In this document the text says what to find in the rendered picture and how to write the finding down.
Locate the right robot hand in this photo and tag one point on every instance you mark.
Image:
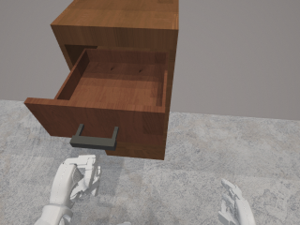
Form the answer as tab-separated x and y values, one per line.
240	209

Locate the handle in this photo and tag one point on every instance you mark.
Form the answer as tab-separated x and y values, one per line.
98	143

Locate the left robot forearm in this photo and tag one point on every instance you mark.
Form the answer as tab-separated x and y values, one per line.
55	214

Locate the cabinet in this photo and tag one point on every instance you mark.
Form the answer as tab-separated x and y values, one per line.
126	25

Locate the left robot hand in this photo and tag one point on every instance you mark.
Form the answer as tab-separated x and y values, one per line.
82	171

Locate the drawer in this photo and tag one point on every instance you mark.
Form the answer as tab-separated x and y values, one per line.
107	89

